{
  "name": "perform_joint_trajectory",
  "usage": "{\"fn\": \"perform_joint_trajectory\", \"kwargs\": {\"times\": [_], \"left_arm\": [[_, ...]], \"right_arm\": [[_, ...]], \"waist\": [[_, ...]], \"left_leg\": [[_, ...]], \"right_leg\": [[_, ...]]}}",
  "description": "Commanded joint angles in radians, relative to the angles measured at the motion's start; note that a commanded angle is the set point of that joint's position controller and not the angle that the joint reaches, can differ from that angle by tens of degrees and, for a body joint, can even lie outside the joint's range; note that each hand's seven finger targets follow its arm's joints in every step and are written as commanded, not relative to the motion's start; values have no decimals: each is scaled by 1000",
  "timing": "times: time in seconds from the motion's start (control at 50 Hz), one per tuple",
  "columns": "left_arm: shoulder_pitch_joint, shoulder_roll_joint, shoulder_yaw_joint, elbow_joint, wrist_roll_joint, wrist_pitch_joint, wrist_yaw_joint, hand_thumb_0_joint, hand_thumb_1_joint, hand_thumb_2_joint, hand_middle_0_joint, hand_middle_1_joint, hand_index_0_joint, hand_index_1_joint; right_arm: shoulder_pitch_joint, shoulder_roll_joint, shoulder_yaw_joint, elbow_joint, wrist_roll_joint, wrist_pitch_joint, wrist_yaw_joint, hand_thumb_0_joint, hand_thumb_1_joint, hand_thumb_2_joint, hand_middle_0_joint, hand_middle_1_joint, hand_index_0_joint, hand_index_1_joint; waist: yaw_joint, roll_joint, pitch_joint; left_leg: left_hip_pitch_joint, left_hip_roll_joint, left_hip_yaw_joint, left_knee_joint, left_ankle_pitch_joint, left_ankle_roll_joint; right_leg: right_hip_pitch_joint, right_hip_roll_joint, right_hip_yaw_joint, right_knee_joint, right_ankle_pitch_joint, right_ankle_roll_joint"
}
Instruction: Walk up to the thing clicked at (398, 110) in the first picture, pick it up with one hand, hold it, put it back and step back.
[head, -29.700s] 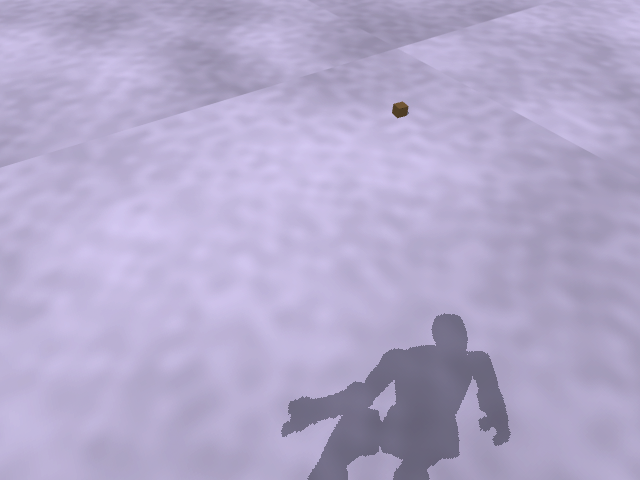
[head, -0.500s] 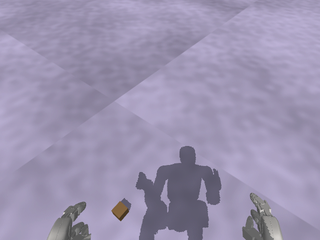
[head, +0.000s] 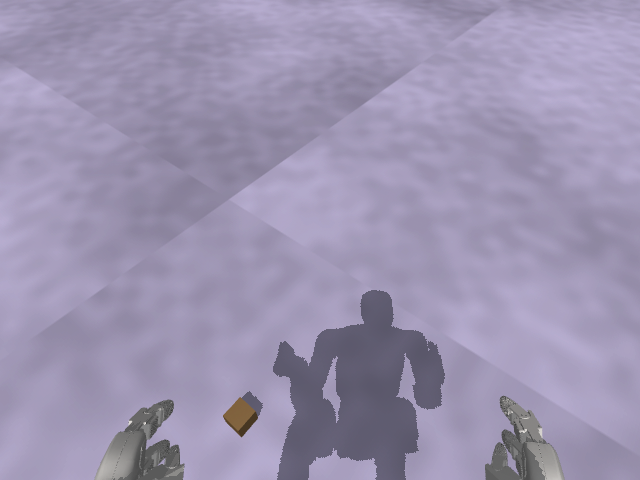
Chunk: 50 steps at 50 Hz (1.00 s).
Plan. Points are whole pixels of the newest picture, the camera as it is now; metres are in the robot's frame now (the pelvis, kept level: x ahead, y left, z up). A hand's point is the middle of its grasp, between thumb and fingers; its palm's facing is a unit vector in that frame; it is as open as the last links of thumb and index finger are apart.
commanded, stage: home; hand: left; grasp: from above
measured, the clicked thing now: (240, 417) +0.42 +0.23 -0.68
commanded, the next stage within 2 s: stand in 1.32 s
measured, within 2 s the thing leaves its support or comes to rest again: neither
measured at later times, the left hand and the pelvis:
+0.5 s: hand (176, 466) +0.17 +0.18 -0.05, palm faces +0.04 -0.98 -0.20, open 7.4 cm; pelvis +0.01 +0.00 +0.00, yaw +0 degrees
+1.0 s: hand (174, 463) +0.17 +0.19 -0.05, palm faces +0.04 -0.98 -0.20, open 7.4 cm; pelvis +0.01 +0.01 +0.00, yaw +0 degrees
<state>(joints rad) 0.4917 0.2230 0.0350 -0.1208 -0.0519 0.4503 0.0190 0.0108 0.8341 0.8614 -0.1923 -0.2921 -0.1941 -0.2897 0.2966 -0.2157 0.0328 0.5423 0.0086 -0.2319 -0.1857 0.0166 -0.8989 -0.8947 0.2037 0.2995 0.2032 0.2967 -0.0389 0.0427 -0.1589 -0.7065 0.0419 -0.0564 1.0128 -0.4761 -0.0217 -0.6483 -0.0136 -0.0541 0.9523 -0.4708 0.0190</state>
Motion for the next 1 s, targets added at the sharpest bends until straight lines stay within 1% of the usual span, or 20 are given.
{"fn": "perform_joint_trajectory", "kwargs": {"times": [0.0,0.08,0.1,0.2,0.26,0.28,0.38,0.4,0.42,0.48,0.56,0.58,0.64,0.68,0.7,0.72,0.78,0.86,0.96,0.98], "left_arm": [[-21,105,65,-198,3,-48,6,0,842,866,-194,-290,-194,-290],[-20,105,63,-202,5,-48,3,0,861,877,-196,-293,-196,-293],[-13,104,62,-199,3,-49,2,0,858,875,-195,-293,-195,-293],[-27,101,57,-197,2,-52,6,0,892,895,-199,-298,-199,-298],[-12,104,66,-206,1,-52,6,0,899,899,-200,-300,-200,-300],[-12,100,54,-198,1,-51,5,0,894,897,-199,-299,-199,-299],[-10,105,65,-198,5,-49,5,0,900,900,-200,-300,-200,-300],[-17,102,53,-195,7,-49,5,0,899,899,-200,-300,-200,-299],[-4,106,66,-198,4,-48,3,0,900,900,-200,-300,-200,-300],[0,105,57,-198,8,-48,4,0,900,900,-200,-300,-200,-300],[-19,106,60,-207,3,-50,7,0,900,900,-200,-301,-200,-300],[-7,104,59,-202,3,-48,6,0,900,900,-200,-300,-200,-300],[-6,101,55,-200,3,-48,6,0,900,900,-200,-300,-200,-300],[13,101,63,-187,2,-47,6,0,900,900,-200,-301,-200,-300],[-14,105,52,-222,2,-50,7,0,900,900,-200,-301,-200,-300],[2,100,57,-198,0,-48,6,0,900,900,-200,-301,-200,-300],[-11,100,49,-214,3,-50,6,0,900,900,-200,-301,-200,-300],[-1,101,60,-208,1,-50,7,0,900,900,-200,-301,-200,-300],[1,107,63,-194,7,-49,8,0,900,900,-200,-300,-200,-300],[-7,102,53,-214,5,-49,8,0,900,900,-200,-301,-200,-300]], "right_arm": [[-85,-126,-50,-171,-3,-66,-12,0,-901,-900,200,299,200,299],[-78,-126,-54,-162,-4,-73,-12,0,-900,-900,200,300,200,300],[-78,-130,-55,-157,-3,-73,-11,0,-900,-900,200,300,200,300],[-85,-125,-51,-161,-2,-74,-14,0,-900,-900,200,300,200,299],[-76,-124,-53,-155,-4,-76,-16,0,-901,-900,200,299,200,299],[-80,-126,-53,-155,-3,-75,-15,0,-901,-900,200,299,200,299],[-74,-125,-56,-150,-5,-76,-16,0,-901,-899,200,299,200,299],[-77,-125,-54,-150,-5,-75,-14,0,-901,-900,200,299,200,299],[-75,-126,-57,-152,-6,-76,-14,0,-901,-900,200,299,200,299],[-70,-130,-58,-149,-6,-73,-13,0,-901,-899,200,299,200,299],[-81,-126,-55,-152,-5,-70,-10,0,-901,-899,200,299,200,299],[-75,-126,-55,-149,-6,-70,-11,0,-901,-899,200,299,200,299],[-76,-131,-57,-149,-5,-65,-7,0,-901,-899,200,299,200,299],[-69,-131,-60,-150,-6,-64,-9,0,-901,-899,199,299,199,299],[-81,-127,-56,-159,-3,-61,-7,0,-901,-899,199,299,200,299],[-74,-129,-57,-155,-5,-63,-6,0,-901,-899,199,299,200,299],[-77,-128,-57,-158,-5,-60,-6,0,-901,-899,199,299,200,299],[-70,-127,-59,-158,-5,-60,-6,0,-901,-899,199,299,200,299],[-75,-126,-59,-157,-8,-57,-7,0,-901,-899,200,299,200,299],[-78,-126,-58,-166,-6,-56,-7,0,-901,-899,199,299,200,299]], "waist": [[5,-18,-53],[-3,22,-79],[5,22,-65],[-3,-20,-59],[2,6,-93],[-1,-16,-70],[0,-1,-89],[-4,3,-75],[-3,7,-92],[0,21,-96],[4,21,-74],[-2,19,-102],[1,41,-70],[2,11,-97],[6,12,-89],[-2,4,-92],[1,27,-91],[-2,10,-110],[-2,19,-98],[0,11,-81]], "left_leg": [[80,-45,29,-169,113,36],[103,-40,24,-173,128,32],[103,-37,21,-176,135,30],[84,-41,25,-164,119,36],[107,-39,24,-158,161,32],[97,-39,27,-157,155,33],[112,-42,30,-145,203,33],[108,-40,28,-150,194,33],[117,-38,23,-152,207,31],[132,-35,21,-156,235,27],[117,-33,13,-162,222,27],[132,-33,11,-158,248,28],[130,-27,5,-172,235,23],[129,-27,4,-161,253,25],[119,-31,9,-158,249,27],[124,-30,7,-159,244,27],[129,-28,10,-159,247,24],[132,-31,12,-145,270,26],[120,-32,13,-153,230,26],[109,-33,14,-154,218,28]], "right_leg": [[39,26,-12,-183,110,-11],[34,29,-14,-165,126,-13],[30,31,-17,-160,128,-14],[35,28,-14,-176,116,-10],[44,29,-12,-165,152,-12],[38,29,-13,-170,148,-10],[54,26,-8,-165,195,-9],[42,28,-11,-164,189,-9],[53,30,-14,-157,196,-11],[53,33,-15,-147,213,-15],[51,32,-21,-149,201,-15],[58,34,-21,-143,222,-16],[39,38,-26,-137,201,-19],[57,35,-25,-137,218,-17],[57,34,-23,-144,221,-16],[58,35,-23,-142,217,-16],[45,36,-23,-139,216,-17],[58,35,-20,-138,240,-15],[49,33,-20,-143,209,-15],[45,31,-20,-148,201,-14]]}}
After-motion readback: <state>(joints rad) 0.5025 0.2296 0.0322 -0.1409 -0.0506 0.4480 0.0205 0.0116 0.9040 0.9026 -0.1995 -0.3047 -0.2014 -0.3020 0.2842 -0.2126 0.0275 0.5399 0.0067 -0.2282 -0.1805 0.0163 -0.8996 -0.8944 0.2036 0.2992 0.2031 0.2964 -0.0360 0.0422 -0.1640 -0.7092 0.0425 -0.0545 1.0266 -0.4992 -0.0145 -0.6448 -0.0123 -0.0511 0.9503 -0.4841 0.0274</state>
